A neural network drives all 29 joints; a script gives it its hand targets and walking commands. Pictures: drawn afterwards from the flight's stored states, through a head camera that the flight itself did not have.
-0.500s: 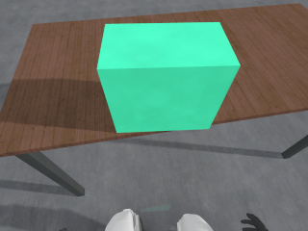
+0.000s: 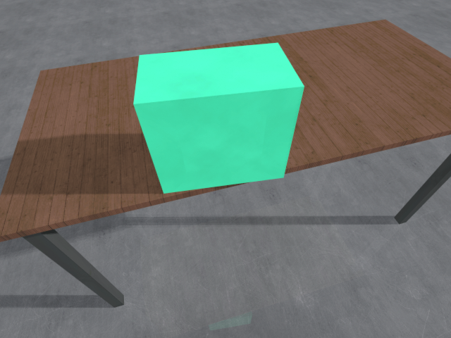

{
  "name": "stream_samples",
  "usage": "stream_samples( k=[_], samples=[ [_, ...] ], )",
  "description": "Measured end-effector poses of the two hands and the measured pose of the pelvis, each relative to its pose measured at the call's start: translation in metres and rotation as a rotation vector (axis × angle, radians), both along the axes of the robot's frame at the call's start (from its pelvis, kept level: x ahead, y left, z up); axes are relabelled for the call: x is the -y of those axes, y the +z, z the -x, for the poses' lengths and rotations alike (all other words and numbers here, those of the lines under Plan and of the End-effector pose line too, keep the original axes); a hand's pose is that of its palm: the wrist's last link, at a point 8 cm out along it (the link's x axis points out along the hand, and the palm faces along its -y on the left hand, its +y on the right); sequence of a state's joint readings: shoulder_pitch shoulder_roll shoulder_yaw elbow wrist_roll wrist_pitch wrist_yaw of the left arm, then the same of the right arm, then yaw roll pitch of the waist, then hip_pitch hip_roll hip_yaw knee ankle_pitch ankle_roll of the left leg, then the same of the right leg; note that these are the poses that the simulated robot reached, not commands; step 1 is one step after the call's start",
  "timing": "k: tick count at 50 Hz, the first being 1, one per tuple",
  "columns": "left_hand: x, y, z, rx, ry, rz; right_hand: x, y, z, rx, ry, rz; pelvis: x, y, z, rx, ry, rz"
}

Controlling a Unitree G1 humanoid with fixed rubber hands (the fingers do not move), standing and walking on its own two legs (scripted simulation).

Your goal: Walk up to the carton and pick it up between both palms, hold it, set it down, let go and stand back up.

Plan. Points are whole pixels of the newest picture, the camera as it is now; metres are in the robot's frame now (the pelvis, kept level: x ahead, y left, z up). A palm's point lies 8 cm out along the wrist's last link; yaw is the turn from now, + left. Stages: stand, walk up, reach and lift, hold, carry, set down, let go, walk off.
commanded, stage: walk up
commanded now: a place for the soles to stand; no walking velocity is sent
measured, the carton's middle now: (217, 121) +0.53 +0.02 +0.08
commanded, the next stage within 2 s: none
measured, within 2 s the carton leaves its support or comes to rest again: neither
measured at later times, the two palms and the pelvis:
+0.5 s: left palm out of the picture +0.01 +0.23 -0.13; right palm out of the picture +0.03 -0.24 -0.13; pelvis +0.01 -0.02 +0.01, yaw +6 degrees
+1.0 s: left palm out of the picture -0.02 +0.22 -0.15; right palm out of the picture +0.08 -0.25 -0.14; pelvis +0.02 -0.02 +0.00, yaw +9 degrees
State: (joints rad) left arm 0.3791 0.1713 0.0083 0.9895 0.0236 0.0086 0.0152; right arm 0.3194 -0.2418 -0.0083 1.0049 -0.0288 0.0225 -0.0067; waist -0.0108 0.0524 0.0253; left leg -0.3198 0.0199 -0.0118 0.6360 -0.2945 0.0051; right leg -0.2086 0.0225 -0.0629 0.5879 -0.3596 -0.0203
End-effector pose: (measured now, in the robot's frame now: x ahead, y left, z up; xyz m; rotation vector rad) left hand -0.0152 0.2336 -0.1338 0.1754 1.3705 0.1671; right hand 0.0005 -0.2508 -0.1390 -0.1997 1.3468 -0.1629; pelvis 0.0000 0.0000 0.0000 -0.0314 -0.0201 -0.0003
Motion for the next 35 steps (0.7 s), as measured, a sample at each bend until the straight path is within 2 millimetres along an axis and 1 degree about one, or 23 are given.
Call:
stream_samples(
  k=[4,7,11,15,21,35],
  samples=[
    [0.002,-0.003,-0.018,0.048,-0.03,0.022,-0.012,0.007,0.016,-0.026,0.006,-0.013,0.001,0.003,0.003,0.002,0.008,-0.032],
    [0.005,-0.001,-0.03,0.078,-0.046,0.029,-0.016,0.011,0.019,-0.031,0.006,-0.024,0.004,0.006,0.004,0.0,0.016,-0.032],
    [0.008,0.003,-0.041,0.11,-0.049,0.025,-0.017,0.012,0.012,-0.01,0.018,-0.04,0.008,0.009,0.003,0.002,0.033,-0.028],
    [0.008,0.006,-0.044,0.121,-0.032,0.01,-0.015,0.01,-0.002,0.025,0.041,-0.047,0.011,0.01,0.001,0.008,0.054,-0.022],
    [0.007,0.005,-0.037,0.096,0.007,-0.005,-0.014,0.008,-0.021,0.046,0.082,-0.047,0.014,0.008,-0.005,0.011,0.081,-0.015],
    [0.012,-0.004,-0.002,-0.008,0.085,0.001,-0.005,0.006,-0.051,0.026,0.162,-0.012,0.019,0.004,-0.013,0.011,0.128,-0.009]
  ],
)
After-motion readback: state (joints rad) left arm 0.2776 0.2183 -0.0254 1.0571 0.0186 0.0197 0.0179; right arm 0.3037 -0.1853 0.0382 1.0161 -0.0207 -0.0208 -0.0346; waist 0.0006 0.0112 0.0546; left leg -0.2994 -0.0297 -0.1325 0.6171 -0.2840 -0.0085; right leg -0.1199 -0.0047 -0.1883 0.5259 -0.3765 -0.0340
